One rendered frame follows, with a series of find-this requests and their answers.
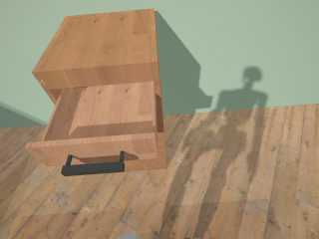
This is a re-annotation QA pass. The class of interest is drawer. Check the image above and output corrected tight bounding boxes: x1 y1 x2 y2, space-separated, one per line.
25 81 159 167

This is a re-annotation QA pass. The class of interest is cabinet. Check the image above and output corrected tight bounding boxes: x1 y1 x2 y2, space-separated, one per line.
32 8 167 172

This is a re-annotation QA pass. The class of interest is handle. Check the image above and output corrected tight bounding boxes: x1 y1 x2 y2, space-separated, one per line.
61 150 125 176

